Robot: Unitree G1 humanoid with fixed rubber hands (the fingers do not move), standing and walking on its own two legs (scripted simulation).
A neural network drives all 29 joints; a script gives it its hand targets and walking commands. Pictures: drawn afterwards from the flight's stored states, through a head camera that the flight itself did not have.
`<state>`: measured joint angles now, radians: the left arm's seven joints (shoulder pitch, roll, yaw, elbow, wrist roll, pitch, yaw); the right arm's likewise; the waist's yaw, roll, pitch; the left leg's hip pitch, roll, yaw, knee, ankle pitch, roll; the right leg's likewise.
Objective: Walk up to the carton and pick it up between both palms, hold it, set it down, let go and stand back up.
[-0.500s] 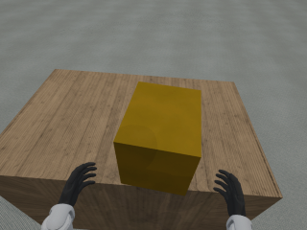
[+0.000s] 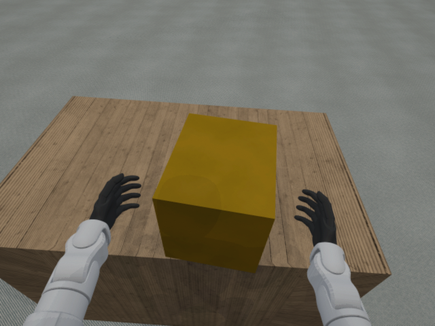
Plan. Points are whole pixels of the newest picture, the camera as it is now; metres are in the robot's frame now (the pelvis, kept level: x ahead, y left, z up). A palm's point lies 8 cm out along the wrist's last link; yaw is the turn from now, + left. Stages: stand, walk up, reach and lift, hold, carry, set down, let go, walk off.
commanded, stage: reach and lift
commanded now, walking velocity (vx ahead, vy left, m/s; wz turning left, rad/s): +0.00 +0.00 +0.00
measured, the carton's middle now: (221, 191) +0.43 +0.00 -0.02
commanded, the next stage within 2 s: none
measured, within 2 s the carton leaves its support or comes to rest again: neither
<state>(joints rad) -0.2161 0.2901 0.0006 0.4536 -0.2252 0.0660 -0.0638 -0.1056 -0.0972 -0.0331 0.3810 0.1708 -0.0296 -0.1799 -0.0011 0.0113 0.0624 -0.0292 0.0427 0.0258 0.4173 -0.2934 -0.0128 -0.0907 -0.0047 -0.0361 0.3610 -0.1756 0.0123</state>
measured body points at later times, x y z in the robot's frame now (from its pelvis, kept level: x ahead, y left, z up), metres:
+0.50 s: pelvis +0.00 +0.01 +0.00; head +0.02 +0.02 +0.45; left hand +0.40 +0.21 +0.11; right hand +0.36 -0.20 +0.09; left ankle -0.04 +0.12 -0.74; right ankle +0.02 -0.13 -0.74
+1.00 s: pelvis +0.00 +0.00 +0.00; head +0.02 +0.02 +0.45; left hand +0.46 +0.19 +0.16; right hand +0.43 -0.21 +0.15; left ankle -0.04 +0.12 -0.74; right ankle +0.02 -0.13 -0.74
